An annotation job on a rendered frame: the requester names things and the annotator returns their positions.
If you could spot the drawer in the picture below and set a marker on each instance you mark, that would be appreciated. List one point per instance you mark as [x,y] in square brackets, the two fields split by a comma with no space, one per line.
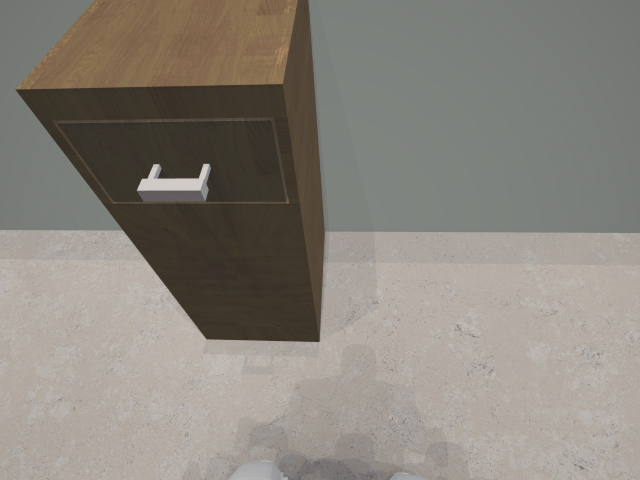
[243,154]

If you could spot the cabinet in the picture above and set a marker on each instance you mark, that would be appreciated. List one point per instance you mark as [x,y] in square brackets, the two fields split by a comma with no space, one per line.
[240,270]

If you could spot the handle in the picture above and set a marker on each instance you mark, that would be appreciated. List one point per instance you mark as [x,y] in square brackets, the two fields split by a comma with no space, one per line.
[174,190]

